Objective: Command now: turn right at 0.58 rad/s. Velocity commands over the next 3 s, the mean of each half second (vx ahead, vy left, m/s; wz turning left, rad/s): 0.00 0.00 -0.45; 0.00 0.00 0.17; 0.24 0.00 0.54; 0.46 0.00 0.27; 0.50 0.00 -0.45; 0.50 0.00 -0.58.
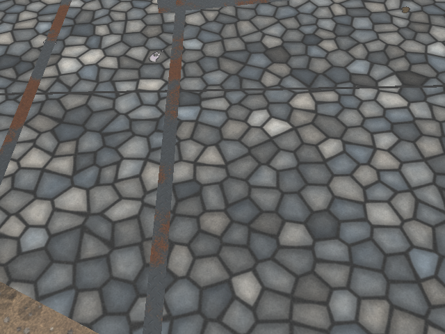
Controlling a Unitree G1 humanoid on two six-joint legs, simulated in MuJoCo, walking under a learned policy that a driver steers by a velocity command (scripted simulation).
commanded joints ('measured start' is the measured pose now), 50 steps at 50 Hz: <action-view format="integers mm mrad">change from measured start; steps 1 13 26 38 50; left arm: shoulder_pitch -42 -44 -12 -72 -85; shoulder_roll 140 81 110 123 24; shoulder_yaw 36 24 6 12 17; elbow -79 -115 -77 24 4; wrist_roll -11 -1 46 15 4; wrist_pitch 0 4 -43 -36 -54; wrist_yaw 8 -14 -30 -1 -6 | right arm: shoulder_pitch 82 53 38 93 47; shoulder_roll -135 -157 -144 -137 -212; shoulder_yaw -37 -19 0 10 -35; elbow -32 -63 -26 6 -31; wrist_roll -5 -25 -5 -6 16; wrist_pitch -25 18 24 34 34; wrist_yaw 8 -31 -3 1 -28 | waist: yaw -51 -67 -18 -42 -43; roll -112 171 -147 -98 172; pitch -143 -86 -101 -55 -100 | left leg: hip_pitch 160 313 -138 80 205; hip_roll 65 312 123 84 252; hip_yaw -15 -38 59 117 -266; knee -246 -252 395 -69 -194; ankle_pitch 212 487 -287 113 461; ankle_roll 46 303 -7 37 256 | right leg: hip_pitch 81 -280 203 140 -60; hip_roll -178 -108 -362 -305 -50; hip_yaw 261 -144 82 -42 -161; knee -8 474 -170 -123 189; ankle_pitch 226 -189 415 207 -211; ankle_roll -97 143 -218 -142 82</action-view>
